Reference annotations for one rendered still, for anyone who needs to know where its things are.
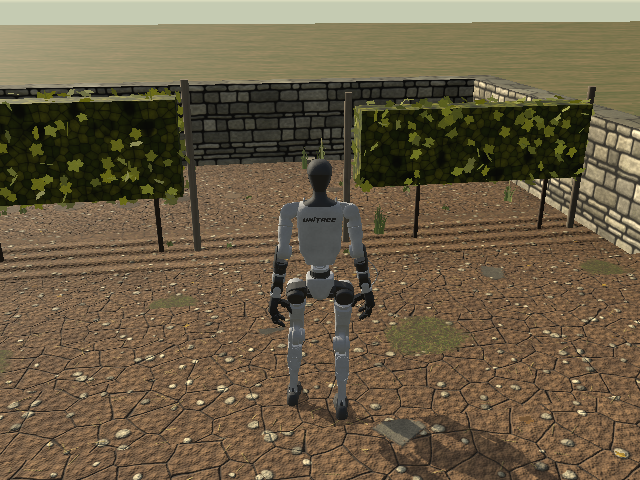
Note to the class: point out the right robot shin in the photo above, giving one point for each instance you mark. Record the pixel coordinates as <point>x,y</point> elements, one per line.
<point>342,372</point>

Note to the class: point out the left robot hand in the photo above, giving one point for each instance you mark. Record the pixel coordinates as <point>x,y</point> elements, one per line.
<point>275,315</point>

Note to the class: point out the right robot hand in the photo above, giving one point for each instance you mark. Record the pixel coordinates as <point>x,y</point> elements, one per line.
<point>368,305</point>

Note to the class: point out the left robot upper arm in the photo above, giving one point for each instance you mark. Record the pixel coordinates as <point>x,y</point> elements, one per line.
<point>288,212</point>

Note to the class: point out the robot right forearm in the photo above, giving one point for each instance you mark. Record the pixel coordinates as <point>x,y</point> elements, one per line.
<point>362,271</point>

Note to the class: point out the right robot foot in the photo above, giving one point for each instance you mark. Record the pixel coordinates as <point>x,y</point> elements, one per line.
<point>341,411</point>

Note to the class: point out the right robot upper arm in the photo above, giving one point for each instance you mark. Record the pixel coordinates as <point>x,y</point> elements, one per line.
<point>350,211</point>

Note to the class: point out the robot left forearm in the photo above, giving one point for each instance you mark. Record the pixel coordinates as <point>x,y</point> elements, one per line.
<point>278,276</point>

